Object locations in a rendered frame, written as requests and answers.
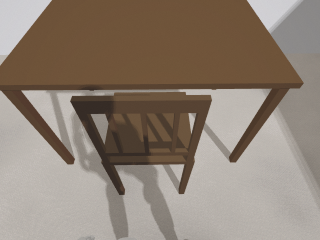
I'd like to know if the table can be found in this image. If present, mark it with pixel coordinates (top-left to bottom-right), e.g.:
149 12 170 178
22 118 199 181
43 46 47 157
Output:
0 0 304 165

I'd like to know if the chair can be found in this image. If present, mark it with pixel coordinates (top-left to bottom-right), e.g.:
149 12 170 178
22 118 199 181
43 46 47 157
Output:
70 92 212 195

